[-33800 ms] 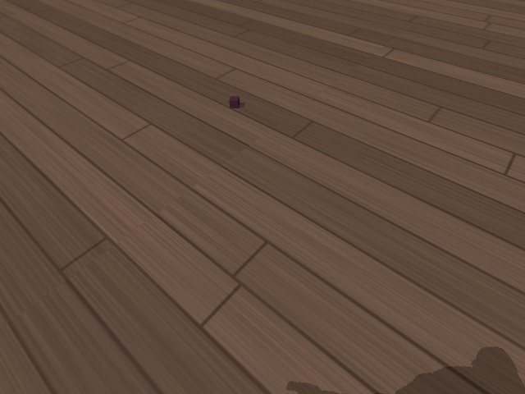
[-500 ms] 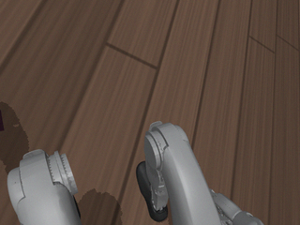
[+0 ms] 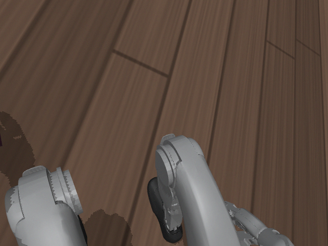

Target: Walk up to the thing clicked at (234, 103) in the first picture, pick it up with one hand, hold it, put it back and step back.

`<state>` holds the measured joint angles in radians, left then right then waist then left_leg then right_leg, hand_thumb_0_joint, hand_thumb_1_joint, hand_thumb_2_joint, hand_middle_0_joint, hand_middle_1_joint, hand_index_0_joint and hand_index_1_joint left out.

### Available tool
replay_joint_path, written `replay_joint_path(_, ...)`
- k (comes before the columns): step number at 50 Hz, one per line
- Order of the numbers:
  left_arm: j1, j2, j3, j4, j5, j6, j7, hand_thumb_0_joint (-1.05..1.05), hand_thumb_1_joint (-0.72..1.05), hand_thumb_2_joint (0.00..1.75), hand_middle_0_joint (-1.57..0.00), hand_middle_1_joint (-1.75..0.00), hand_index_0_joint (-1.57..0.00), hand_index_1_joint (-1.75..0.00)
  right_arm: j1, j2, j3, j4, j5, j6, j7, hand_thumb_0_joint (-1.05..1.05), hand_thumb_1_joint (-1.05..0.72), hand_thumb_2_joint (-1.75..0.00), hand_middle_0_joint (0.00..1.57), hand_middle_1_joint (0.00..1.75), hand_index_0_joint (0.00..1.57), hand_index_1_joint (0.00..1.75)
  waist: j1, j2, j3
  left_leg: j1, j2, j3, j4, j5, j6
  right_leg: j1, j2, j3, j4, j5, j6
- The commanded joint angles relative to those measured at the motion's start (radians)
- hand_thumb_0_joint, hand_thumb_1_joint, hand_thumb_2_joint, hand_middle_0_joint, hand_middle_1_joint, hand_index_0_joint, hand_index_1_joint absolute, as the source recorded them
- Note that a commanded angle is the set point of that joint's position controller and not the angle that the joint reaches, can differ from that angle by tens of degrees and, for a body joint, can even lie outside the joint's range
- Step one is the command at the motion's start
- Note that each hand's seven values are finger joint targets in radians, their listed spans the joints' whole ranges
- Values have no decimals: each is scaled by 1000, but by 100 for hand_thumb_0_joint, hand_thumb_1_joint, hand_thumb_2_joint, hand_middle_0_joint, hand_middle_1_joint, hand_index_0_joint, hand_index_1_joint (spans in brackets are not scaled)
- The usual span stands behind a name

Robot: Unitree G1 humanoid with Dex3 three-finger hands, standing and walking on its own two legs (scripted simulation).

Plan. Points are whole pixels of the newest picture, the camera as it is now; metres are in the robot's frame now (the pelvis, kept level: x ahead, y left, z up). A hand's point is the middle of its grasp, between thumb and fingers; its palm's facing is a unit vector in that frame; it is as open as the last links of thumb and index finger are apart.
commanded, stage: close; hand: left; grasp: from above
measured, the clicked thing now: out of the picture +0.41 +0.34 -0.26
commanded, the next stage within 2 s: settle in 1.38 s
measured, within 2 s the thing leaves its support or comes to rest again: leaves its support in 1.76 s
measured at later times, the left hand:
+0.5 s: hand out of the picture +0.39 +0.32 -0.23, palm faces -0.39 -0.07 -0.92, open 11.5 cm
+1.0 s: hand out of the picture +0.39 +0.34 -0.23, palm faces -0.46 -0.14 -0.88, open 9.3 cm
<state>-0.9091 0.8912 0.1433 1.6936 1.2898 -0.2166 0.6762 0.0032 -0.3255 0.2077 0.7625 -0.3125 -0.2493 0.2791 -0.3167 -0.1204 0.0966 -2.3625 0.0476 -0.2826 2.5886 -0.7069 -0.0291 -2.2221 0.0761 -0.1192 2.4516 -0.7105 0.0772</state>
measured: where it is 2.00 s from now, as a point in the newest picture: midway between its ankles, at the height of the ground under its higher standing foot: (127, 238)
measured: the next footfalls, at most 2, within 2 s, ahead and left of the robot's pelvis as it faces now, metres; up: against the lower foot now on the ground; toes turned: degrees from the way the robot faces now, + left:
none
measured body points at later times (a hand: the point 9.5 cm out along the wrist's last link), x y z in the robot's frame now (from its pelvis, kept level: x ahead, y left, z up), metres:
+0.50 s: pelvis +0.00 +0.00 +0.00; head +0.23 +0.13 +0.36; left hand +0.41 +0.32 -0.18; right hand +0.10 -0.26 -0.07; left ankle +0.06 +0.14 -0.26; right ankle +0.10 -0.13 -0.25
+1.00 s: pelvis +0.00 +0.00 +0.00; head +0.24 +0.13 +0.35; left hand +0.41 +0.34 -0.18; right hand +0.08 -0.25 -0.08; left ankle +0.06 +0.14 -0.26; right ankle +0.10 -0.13 -0.25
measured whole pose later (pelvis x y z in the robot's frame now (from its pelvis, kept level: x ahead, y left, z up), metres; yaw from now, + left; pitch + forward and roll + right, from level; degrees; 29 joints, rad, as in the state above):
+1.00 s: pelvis +0.00 +0.00 +0.00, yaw +0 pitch +24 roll -13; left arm -0.85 0.96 0.12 1.62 1.32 -0.38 0.60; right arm 0.03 -0.30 0.27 0.75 -0.34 -0.18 0.26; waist -0.30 -0.14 0.14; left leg -2.34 0.04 -0.31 2.60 -0.71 -0.04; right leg -2.19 0.08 -0.14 2.45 -0.71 0.08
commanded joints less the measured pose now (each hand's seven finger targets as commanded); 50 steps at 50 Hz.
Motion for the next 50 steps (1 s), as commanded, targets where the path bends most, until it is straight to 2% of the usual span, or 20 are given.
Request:
replay_joint_path(1,-210,237,17,-79,-41,-19,-59,0,-29,84,-26,-79,-26,-80,172,-301,-92,-12,10,5,-14,0,-89,-90,20,30,20,30,-26,430,-559,450,-5,149,-253,155,39,278,15,-129,-219,240,-86)
replay_joint_path(2,-197,246,18,-74,-45,-33,-75,0,-29,84,-27,-80,-26,-80,167,-299,-94,-13,16,11,-19,0,-90,-90,20,30,20,30,-16,437,-568,460,-1,143,-269,156,35,288,20,-129,-227,237,-90)
replay_joint_path(7,-194,220,-40,-136,-34,-129,-117,0,-22,80,-31,-77,-31,-77,168,-283,-64,-29,12,54,-26,0,-89,-90,20,30,20,30,-28,436,-602,501,1,134,-252,200,31,322,21,-149,-216,286,-84)
replay_joint_path(12,-161,274,5,-189,22,-200,-32,0,-17,77,-34,-72,-34,-72,149,-295,-49,-26,-12,81,-35,0,-88,-90,20,30,20,30,-10,467,-638,547,7,135,-244,266,23,356,30,-151,-210,339,-82)
replay_joint_path(15,-133,227,-30,-142,47,-181,27,0,-15,76,-34,-71,-34,-71,121,-295,-56,-6,-29,80,-36,0,-88,-89,20,30,20,30,-2,472,-579,519,7,140,-260,187,19,299,36,-147,-216,250,-92)
replay_joint_path(17,-166,253,-24,-181,61,-160,74,0,-13,77,-38,-67,-37,-68,133,-309,-60,11,-31,77,-40,0,-88,-89,20,30,20,30,-4,474,-584,506,4,136,-269,162,21,285,34,-149,-224,227,-96)
replay_joint_path(18,-151,236,-38,-148,73,-141,89,0,-11,76,-40,-67,-38,-68,130,-308,-62,8,-33,71,-40,0,-88,-89,20,30,20,30,-12,461,-578,504,7,136,-272,149,22,292,39,-141,-229,220,-98)
replay_joint_path(20,-167,238,-32,-160,68,-106,124,0,-5,76,-44,-64,-43,-66,129,-311,-72,21,-27,56,-36,0,-88,-89,20,30,20,30,-11,448,-568,485,7,133,-270,130,24,269,37,-144,-234,203,-96)
replay_joint_path(22,-174,206,-51,-144,53,-65,140,0,-4,72,-45,-62,-44,-63,128,-306,-76,21,-24,46,-32,0,-88,-89,20,30,20,30,-15,444,-564,476,6,139,-277,110,26,269,39,-130,-250,189,-97)
replay_joint_path(27,-234,228,-49,-124,8,5,103,0,-1,64,-47,-60,-47,-59,133,-316,-77,7,-1,11,-16,0,-89,-90,20,30,20,30,-13,469,-578,485,6,139,-259,146,29,234,24,-138,-219,233,-91)
replay_joint_path(29,-244,316,26,-133,2,11,81,0,2,68,-50,-60,-50,-61,134,-332,-87,-6,5,7,-21,0,-89,-90,20,30,20,30,1,481,-608,496,10,139,-267,156,29,268,29,-130,-224,236,-94)
replay_joint_path(30,-246,265,-11,-123,-2,12,56,0,5,67,-53,-59,-52,-59,121,-316,-82,-21,10,2,-18,0,-89,-90,20,30,20,30,-2,481,-587,477,5,140,-261,152,28,253,22,-127,-216,228,-94)
replay_joint_path(31,-207,297,28,-77,-9,14,40,0,5,65,-52,-60,-52,-60,138,-318,-85,-2,5,3,-19,0,-89,-90,20,30,20,30,-6,470,-582,465,7,142,-259,150,31,274,26,-125,-217,228,-94)
replay_joint_path(33,-196,286,44,-69,-14,3,-6,0,6,66,-53,-60,-53,-60,170,-311,-76,-7,2,5,-17,0,-89,-90,20,30,20,30,-20,458,-563,463,0,137,-264,171,30,269,19,-143,-204,251,-89)
replay_joint_path(37,-201,256,5,-97,-34,-54,-90,0,13,64,-59,-60,-59,-59,163,-303,-70,-25,2,14,-19,0,-89,-90,20,30,20,30,-33,472,-549,479,-2,134,-267,166,28,280,16,-148,-207,249,-87)
replay_joint_path(40,-188,250,-20,-144,-34,-114,-115,0,17,61,-61,-57,-61,-56,172,-303,-63,-29,3,40,-24,0,-89,-90,20,30,20,30,-31,465,-592,516,1,125,-265,202,25,313,21,-157,-215,280,-85)
replay_joint_path(42,-180,266,-14,-173,-28,-153,-106,0,18,60,-62,-55,-62,-55,175,-301,-55,-29,-1,57,-30,0,-89,-90,20,30,20,30,-24,472,-615,525,5,124,-263,227,25,350,26,-154,-220,305,-84)
replay_joint_path(44,-157,251,-33,-156,-2,-175,-90,0,22,57,-65,-52,-65,-52,155,-293,-40,-37,-7,65,-28,0,-89,-90,20,30,20,30,-24,460,-597,520,5,132,-239,228,25,330,25,-156,-207,312,-81)
replay_joint_path(47,-130,264,-16,-149,18,-188,-42,0,24,60,-68,-50,-67,-51,148,-293,-32,-27,-17,72,-32,0,-89,-90,20,30,20,30,-12,467,-601,538,7,132,-241,248,22,335,31,-155,-203,321,-83)
replay_joint_path(50,-130,267,-18,-158,41,-173,12,0,28,56,-70,-47,-70,-47,135,-309,-49,-15,-30,72,-36,0,-88,-90,20,30,20,30,1,477,-572,519,7,131,-265,181,19,295,37,-151,-215,243,-93)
